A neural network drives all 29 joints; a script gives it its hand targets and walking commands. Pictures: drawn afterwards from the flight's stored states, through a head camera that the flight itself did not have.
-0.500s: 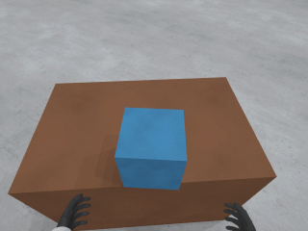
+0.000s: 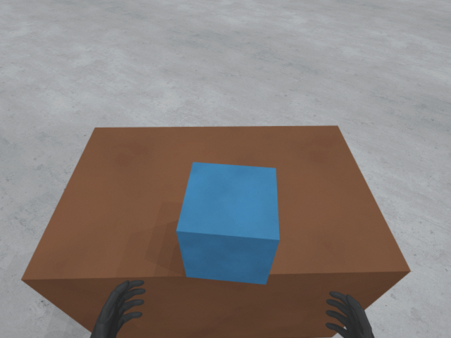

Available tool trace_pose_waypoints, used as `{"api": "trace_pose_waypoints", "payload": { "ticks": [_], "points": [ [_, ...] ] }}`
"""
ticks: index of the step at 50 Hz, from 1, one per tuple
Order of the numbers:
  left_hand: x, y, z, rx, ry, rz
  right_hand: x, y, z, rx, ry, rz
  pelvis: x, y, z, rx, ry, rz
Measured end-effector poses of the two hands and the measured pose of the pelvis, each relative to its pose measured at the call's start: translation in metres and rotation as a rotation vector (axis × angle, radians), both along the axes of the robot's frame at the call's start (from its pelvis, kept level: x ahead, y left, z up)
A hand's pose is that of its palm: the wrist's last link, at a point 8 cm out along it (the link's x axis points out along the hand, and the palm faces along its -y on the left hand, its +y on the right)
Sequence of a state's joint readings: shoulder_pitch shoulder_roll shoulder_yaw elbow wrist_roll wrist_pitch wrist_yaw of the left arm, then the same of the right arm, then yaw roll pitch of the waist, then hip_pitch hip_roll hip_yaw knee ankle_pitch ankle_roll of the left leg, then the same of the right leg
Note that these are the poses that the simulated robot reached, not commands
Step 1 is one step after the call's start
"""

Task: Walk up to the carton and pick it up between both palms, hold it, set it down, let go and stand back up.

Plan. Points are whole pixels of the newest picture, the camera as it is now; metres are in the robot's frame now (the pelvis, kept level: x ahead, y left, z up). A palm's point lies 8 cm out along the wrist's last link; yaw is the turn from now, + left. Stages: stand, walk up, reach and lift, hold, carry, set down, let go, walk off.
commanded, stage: reach and lift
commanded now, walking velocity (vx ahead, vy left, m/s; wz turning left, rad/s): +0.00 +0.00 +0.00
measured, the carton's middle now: (229, 224) +0.36 +0.03 -0.05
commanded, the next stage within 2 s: none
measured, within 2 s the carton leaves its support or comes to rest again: neither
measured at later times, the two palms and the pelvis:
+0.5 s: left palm (107, 319) +0.15 +0.23 -0.03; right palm (350, 331) +0.16 -0.17 -0.03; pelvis +0.00 +0.01 +0.00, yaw +2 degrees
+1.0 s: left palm (116, 263) +0.22 +0.22 +0.02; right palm (349, 271) +0.23 -0.17 +0.02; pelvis +0.01 +0.00 +0.00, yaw +1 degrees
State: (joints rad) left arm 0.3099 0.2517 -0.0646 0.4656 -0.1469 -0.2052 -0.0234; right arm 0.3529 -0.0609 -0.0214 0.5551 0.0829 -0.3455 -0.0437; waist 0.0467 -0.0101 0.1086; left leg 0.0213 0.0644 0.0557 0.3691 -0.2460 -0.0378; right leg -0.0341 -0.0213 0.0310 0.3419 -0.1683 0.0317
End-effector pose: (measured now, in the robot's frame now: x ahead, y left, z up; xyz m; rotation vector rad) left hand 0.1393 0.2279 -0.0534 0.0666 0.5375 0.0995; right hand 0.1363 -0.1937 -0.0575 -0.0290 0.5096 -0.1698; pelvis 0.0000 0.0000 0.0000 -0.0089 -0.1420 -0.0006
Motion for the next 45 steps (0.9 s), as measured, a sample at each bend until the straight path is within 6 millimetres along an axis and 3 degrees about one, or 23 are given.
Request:
{"api": "trace_pose_waypoints", "payload": {
  "ticks": [10, 19, 45],
  "points": [
    [-0.006, 0.0, 0.008, -0.014, -0.09, -0.003, 0.005, 0.012, 0.006, 0.034, -0.085, -0.006, -0.004, 0.0, -0.002, 0.001, 0.014, 0.015],
    [0.002, 0.0, 0.016, -0.022, -0.172, -0.002, 0.011, 0.018, 0.015, 0.038, -0.149, -0.016, -0.004, 0.003, -0.004, 0.0, 0.014, 0.024],
    [0.072, -0.01, 0.058, -0.062, -0.204, -0.002, 0.079, 0.022, 0.065, 0.045, -0.209, -0.023, 0.012, 0.005, 0.001, -0.005, 0.026, 0.021]
  ]
}}
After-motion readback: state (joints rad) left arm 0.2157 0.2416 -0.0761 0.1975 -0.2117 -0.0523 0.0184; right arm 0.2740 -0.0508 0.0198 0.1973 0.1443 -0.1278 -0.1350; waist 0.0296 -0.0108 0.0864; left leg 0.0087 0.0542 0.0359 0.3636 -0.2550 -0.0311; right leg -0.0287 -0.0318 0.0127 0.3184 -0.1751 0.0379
